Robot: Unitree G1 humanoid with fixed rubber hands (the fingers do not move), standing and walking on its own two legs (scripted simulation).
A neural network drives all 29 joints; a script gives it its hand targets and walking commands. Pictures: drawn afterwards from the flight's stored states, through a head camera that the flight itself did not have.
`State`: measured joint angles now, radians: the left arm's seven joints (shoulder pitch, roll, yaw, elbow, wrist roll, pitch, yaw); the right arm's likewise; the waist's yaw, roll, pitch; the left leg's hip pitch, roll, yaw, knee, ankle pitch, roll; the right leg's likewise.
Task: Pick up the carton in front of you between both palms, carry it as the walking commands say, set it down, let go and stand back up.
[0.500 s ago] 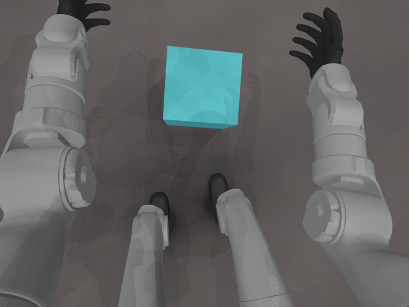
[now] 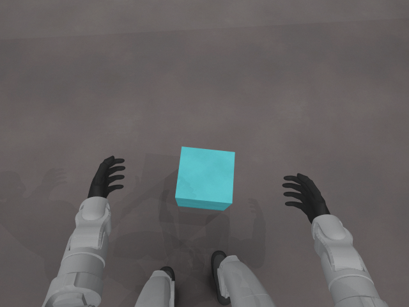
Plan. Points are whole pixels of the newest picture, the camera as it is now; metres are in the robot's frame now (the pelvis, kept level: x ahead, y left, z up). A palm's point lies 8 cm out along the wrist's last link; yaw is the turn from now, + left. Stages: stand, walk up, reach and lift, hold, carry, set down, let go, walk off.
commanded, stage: let go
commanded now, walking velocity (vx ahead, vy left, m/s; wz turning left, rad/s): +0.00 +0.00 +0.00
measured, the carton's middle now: (204, 181) +0.46 -0.07 -0.61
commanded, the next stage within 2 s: stand in 0.86 s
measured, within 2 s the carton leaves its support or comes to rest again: neither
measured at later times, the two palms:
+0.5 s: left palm (37, 275) +0.20 +0.26 -0.03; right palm (319, 249) +0.19 -0.21 -0.03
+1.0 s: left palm (30, 294) +0.17 +0.27 -0.04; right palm (348, 258) +0.17 -0.26 -0.05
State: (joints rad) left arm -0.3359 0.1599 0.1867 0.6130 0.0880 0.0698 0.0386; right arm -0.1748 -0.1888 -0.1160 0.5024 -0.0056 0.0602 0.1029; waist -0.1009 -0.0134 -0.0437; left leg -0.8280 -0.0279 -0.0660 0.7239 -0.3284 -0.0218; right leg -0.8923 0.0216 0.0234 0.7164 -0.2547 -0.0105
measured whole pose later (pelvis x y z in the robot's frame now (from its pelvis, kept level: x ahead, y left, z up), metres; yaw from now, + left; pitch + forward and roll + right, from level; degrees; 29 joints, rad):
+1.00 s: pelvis +0.03 +0.01 +0.03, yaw -1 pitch -1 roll +0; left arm 0.20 0.28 0.04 0.63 0.05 0.04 0.00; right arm 0.21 -0.30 -0.05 0.55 -0.04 0.07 -0.01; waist -0.01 0.03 0.01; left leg -0.18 -0.01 -0.06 0.54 -0.35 -0.01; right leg -0.24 0.03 0.04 0.53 -0.28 -0.01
